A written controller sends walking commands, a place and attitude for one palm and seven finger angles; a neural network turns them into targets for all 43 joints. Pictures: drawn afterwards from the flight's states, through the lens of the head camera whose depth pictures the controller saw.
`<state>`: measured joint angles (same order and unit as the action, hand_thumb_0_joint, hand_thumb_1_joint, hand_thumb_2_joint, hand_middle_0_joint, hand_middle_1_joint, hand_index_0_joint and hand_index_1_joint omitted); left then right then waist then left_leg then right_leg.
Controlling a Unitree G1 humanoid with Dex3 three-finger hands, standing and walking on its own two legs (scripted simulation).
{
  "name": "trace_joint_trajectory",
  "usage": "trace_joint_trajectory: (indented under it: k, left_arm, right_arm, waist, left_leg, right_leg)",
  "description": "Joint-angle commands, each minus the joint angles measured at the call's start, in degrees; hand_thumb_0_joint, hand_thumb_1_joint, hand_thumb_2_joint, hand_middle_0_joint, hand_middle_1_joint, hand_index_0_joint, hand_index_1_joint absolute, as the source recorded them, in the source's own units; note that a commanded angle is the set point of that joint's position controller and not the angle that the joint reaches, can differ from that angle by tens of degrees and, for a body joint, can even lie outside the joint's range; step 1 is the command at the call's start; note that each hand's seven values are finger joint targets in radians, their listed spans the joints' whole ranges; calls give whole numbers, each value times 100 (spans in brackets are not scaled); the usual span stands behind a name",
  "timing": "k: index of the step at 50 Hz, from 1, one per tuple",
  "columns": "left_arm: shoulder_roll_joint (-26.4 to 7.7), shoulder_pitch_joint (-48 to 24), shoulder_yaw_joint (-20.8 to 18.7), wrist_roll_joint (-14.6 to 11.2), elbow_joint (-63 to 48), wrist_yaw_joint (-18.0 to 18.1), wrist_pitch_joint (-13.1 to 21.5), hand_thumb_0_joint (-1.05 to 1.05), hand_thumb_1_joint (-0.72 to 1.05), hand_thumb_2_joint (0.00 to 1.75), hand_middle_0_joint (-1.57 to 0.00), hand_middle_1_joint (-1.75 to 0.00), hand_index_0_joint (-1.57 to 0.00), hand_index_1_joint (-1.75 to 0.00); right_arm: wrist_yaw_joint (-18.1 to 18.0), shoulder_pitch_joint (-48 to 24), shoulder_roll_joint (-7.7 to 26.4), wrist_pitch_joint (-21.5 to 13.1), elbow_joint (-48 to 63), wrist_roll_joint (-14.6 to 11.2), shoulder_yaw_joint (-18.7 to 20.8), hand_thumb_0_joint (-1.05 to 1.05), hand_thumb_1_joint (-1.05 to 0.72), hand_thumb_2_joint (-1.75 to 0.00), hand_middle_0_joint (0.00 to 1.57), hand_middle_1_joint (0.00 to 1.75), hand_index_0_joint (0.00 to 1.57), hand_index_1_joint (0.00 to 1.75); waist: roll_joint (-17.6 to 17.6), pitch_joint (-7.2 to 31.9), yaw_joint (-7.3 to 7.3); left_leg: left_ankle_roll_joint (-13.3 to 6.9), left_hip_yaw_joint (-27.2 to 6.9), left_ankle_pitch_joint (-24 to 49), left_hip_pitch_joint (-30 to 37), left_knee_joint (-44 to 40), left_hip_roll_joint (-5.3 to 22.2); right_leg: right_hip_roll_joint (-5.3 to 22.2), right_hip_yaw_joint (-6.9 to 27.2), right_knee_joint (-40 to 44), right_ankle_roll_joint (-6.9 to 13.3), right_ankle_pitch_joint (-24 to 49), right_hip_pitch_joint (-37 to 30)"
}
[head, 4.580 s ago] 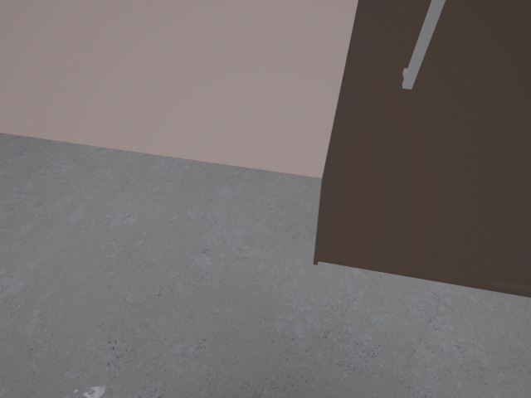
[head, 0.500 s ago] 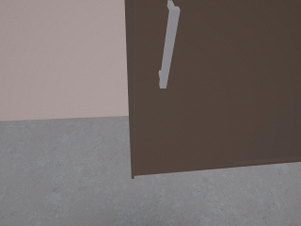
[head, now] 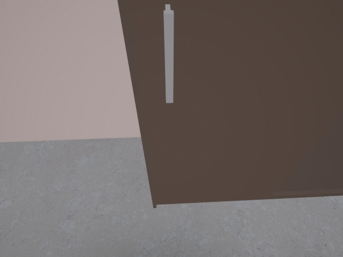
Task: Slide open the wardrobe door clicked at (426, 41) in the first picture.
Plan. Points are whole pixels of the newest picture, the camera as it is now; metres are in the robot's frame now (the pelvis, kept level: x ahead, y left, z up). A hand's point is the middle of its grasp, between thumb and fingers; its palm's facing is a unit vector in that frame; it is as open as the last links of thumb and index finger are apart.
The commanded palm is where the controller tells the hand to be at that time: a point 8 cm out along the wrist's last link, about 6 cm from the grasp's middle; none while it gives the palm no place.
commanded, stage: come to a stop and stand still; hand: left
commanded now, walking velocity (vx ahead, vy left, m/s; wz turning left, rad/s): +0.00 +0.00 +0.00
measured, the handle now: (168, 59) +0.50 +0.04 +0.22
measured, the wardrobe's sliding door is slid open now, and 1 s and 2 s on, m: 0.00 0.00 0.00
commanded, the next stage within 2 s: look again from close up in 0.14 s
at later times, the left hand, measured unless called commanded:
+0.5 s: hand out of the picture +0.01 +0.21 -0.18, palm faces +0.02 -0.98 -0.20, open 7.4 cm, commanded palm none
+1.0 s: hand out of the picture +0.01 +0.23 -0.18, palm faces -0.01 -0.98 -0.20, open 7.4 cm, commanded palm none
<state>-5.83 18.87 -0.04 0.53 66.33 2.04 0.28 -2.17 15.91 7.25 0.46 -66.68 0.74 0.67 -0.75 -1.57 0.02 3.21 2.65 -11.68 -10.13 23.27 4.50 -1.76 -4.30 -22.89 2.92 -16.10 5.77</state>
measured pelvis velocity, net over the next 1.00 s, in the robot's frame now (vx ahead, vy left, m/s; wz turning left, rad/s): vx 0.00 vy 0.06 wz -0.02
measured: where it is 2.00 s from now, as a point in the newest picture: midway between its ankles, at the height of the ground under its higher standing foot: outside the picture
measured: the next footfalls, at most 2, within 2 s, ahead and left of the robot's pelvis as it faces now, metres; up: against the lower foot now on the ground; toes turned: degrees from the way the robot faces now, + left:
none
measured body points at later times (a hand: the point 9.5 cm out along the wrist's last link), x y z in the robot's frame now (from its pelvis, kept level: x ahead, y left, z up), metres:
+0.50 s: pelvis +0.00 +0.04 -0.01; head +0.00 +0.03 +0.44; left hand +0.00 +0.26 -0.17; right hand +0.03 -0.20 -0.16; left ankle +0.00 +0.14 -0.74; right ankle -0.04 -0.08 -0.74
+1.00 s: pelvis +0.00 +0.06 +0.00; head +0.02 +0.06 +0.44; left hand +0.01 +0.28 -0.16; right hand +0.00 -0.16 -0.16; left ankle +0.00 +0.14 -0.74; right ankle -0.04 -0.08 -0.74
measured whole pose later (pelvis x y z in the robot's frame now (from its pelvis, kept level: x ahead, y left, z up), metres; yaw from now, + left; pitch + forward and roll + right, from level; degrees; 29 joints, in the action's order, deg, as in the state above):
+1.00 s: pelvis +0.00 +0.06 +0.00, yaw -1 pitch +0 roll +0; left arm -9.3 16.2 0.8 0.9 62.8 1.8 -0.2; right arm -1.5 16.4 8.8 -1.1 -63.4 0.8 -1.4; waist 0.3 -2.2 0.3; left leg -2.9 4.4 -15.3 -11.6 27.2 -1.8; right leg 3.0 -1.4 -27.8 -1.7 -18.4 8.9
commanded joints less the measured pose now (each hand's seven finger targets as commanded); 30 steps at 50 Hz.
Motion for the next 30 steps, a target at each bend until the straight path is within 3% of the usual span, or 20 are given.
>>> trace_joint_trajectory:
  k: [1,8,11,12,13,14,15,16,17,19,21,22,24,30]
  left_arm:
    - [-633,371,-118,-1,-134,62,104,0,90,90,-20,-30,-20,-30]
    - [-585,501,-114,4,-66,70,112,0,90,90,-20,-30,-20,-30]
    - [-560,504,-113,13,-48,67,103,0,90,90,-20,-30,-20,-30]
    - [-756,1009,-132,110,38,279,315,0,90,90,-20,-30,-20,-30]
    - [-997,863,-176,120,-238,247,373,0,90,90,-20,-30,-20,-30]
    - [-919,640,-146,137,-339,215,361,0,90,90,-20,-30,-20,-30]
    - [-883,569,-138,127,-472,189,368,0,90,90,-20,-30,-20,-30]
    - [-880,457,-148,92,-517,171,373,0,90,90,-20,-30,-20,-30]
    - [-842,424,-126,62,-569,160,348,0,90,90,-20,-30,-20,-30]
    - [-657,419,-84,36,-650,141,249,0,90,90,-20,-30,-20,-30]
    - [-690,363,-80,44,-646,116,147,0,90,90,-20,-30,-20,-30]
    - [-741,322,-66,41,-657,93,104,0,90,90,-20,-30,-20,-30]
    - [-750,248,-51,45,-683,58,65,0,90,90,-20,-30,-20,-30]
    - [-891,120,-42,48,-754,13,25,0,90,90,-20,-30,-20,-30]
  right_arm:
    - [-43,349,332,-37,74,-23,66,0,-90,-90,20,30,20,30]
    - [-72,240,399,-66,125,-28,53,0,-90,-90,20,30,20,30]
    - [-78,211,403,-63,131,-24,60,0,-90,-90,20,30,20,30]
    - [20,-525,568,-194,620,-64,43,0,-90,-90,20,30,20,30]
    - [46,-161,268,-118,862,-41,43,0,-90,-90,20,30,20,30]
    - [60,7,284,-140,871,-59,62,0,-90,-90,20,30,20,30]
    - [74,85,280,-164,907,-65,51,0,-90,-90,20,30,20,30]
    - [87,171,247,-189,848,-36,34,0,-90,-90,20,30,20,30]
    - [82,298,302,-204,844,-31,22,0,-90,-90,20,30,20,30]
    - [45,359,595,-226,843,-4,32,0,-90,-90,20,30,20,30]
    - [32,246,605,-230,830,7,6,0,-90,-90,20,30,20,30]
    - [38,182,639,-205,892,6,-15,0,-90,-90,20,30,20,30]
    - [50,175,730,-200,943,12,-13,0,-90,-90,20,30,20,30]
    - [67,186,887,-229,918,26,-29,0,-90,-90,20,30,20,30]
  waist:
    - [253,-381,-46]
    - [163,-216,-30]
    - [237,-302,-13]
    - [344,-406,287]
    - [467,-82,-56]
    - [457,181,-115]
    - [477,416,-121]
    - [200,490,-122]
    - [232,436,-168]
    - [2,163,-91]
    - [-577,-261,16]
    - [-392,-432,28]
    - [-36,-509,27]
    - [-46,-376,88]
  left_leg:
    - [-213,-63,696,222,-90,163]
    - [-233,-94,929,278,-45,179]
    - [-238,-105,878,261,-58,188]
    - [-128,150,233,-526,1467,65]
    - [-315,-222,-844,-877,1682,-166]
    - [-362,-177,-934,-872,1591,-57]
    - [-336,-82,-759,-742,1271,-165]
    - [-339,14,-357,-382,878,-207]
    - [-377,-96,85,-179,569,-156]
    - [-506,-373,1011,-92,483,187]
    - [-601,-544,1053,-456,264,217]
    - [-620,-632,627,-589,113,186]
    - [-642,-703,51,-662,-105,173]
    - [-694,-820,-185,-607,-434,201]
  right_leg:
    - [847,713,669,-167,1446,604]
    - [856,651,548,-201,1993,381]
    - [842,606,578,-197,1810,420]
    - [1322,1358,476,-643,5042,486]
    - [1524,1272,147,-474,5617,28]
    - [1407,945,-19,19,4848,-63]
    - [1269,904,-143,220,4553,-195]
    - [1193,753,-306,248,4463,-143]
    - [1035,688,-417,176,3699,62]
    - [715,651,-339,34,1856,565]
    - [592,525,-298,-16,799,602]
    - [540,533,-255,-30,374,671]
    - [521,548,-182,-62,-50,758]
    - [563,491,-245,-113,-18,655]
